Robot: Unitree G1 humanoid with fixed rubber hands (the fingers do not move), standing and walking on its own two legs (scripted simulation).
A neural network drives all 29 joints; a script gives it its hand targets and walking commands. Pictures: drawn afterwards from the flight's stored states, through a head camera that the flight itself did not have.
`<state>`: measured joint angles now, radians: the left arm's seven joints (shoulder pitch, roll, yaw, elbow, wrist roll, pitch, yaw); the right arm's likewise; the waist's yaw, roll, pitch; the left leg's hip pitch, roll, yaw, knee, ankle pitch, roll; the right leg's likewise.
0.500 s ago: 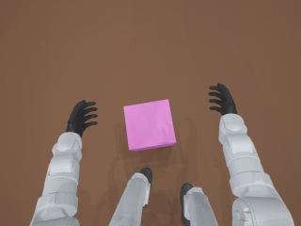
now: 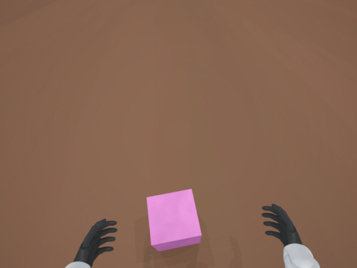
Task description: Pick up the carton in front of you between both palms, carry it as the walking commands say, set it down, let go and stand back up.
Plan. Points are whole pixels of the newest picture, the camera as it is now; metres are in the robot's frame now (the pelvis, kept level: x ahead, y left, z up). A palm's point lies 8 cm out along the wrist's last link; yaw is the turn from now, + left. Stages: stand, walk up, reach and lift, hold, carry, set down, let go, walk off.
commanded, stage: let go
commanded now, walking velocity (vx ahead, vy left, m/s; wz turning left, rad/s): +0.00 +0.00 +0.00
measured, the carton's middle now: (174, 221) +0.36 +0.10 -0.64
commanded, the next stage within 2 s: stand in 0.60 s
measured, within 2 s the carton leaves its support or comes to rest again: neither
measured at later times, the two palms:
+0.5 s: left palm (92, 253) +0.17 +0.22 -0.05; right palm out of the picture +0.16 -0.26 -0.06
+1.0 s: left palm (65, 266) +0.14 +0.29 -0.10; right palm out of the picture +0.13 -0.29 -0.07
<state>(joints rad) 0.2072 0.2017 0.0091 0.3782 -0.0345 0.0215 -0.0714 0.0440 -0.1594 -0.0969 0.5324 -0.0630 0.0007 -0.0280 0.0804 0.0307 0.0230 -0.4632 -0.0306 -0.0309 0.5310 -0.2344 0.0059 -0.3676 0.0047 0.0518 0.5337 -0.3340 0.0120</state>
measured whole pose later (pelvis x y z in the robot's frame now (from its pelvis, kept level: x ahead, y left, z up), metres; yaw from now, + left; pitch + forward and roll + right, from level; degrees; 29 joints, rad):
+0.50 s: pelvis +0.00 -0.03 +0.01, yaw +1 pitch -3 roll +1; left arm 0.21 0.24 0.04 0.39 0.02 0.19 -0.03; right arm 0.23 -0.21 -0.02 0.47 0.01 0.08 0.02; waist 0.00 -0.03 0.06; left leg -0.18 -0.01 -0.06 0.46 -0.24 -0.02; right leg -0.08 0.02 0.03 0.48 -0.35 -0.02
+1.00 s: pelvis +0.01 +0.01 +0.00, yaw -1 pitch +0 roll +0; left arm 0.22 0.35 0.04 0.71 0.04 0.01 0.02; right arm 0.17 -0.32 -0.05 0.78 -0.04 0.00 -0.02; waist -0.01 -0.06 0.01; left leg -0.24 -0.03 -0.01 0.52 -0.28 0.02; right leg -0.13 0.00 0.08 0.47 -0.34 0.02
